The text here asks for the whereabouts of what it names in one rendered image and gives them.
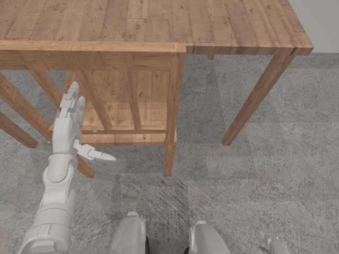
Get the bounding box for chair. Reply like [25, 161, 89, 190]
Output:
[0, 40, 186, 178]

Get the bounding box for left robot thigh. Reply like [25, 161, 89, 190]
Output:
[108, 215, 146, 254]

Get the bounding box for right robot hand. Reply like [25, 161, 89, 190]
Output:
[256, 226, 289, 254]

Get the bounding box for right robot thigh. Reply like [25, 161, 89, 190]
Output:
[189, 224, 231, 254]

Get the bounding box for robot thigh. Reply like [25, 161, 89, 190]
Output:
[189, 224, 231, 254]
[108, 215, 146, 254]

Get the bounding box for left robot hand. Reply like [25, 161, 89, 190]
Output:
[52, 81, 117, 164]

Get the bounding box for left robot forearm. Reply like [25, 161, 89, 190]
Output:
[18, 153, 79, 254]

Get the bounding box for table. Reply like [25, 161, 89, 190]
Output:
[0, 0, 314, 148]

